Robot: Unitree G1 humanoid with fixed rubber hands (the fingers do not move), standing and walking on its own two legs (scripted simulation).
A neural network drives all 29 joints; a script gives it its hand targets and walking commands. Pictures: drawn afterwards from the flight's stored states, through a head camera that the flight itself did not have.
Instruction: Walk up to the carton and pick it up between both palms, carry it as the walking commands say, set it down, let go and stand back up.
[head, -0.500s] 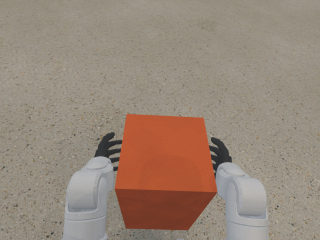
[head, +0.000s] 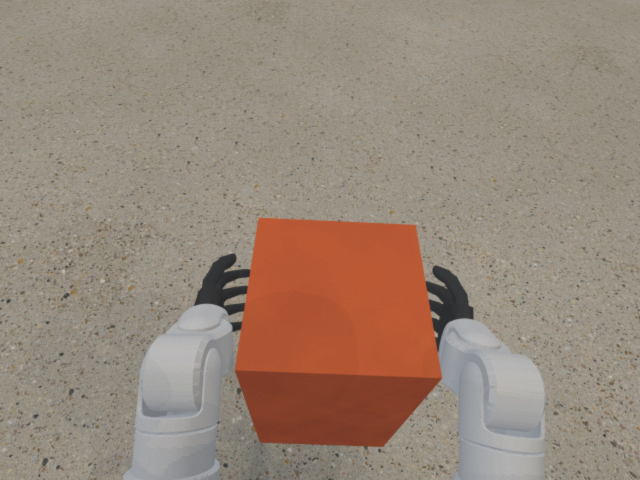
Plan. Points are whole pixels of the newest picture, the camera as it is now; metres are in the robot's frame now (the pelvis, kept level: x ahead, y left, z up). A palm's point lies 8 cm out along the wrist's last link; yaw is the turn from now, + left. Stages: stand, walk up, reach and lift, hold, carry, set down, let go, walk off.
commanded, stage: carry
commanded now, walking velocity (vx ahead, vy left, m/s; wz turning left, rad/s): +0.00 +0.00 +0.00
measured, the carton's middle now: (328, 346) +0.30 -0.01 +0.00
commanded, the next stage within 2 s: none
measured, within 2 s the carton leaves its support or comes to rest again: neither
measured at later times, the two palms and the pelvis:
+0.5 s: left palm (358, 359) +0.25 -0.03 +0.09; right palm (629, 415) +0.21 -0.29 +0.09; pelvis -0.05 -0.12 +0.01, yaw -6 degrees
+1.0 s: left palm (337, 401) +0.20 +0.00 +0.10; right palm (637, 448) +0.17 -0.27 +0.10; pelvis -0.09 -0.11 +0.01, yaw -6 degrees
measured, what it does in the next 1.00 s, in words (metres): steps to the right: left foot, then right foot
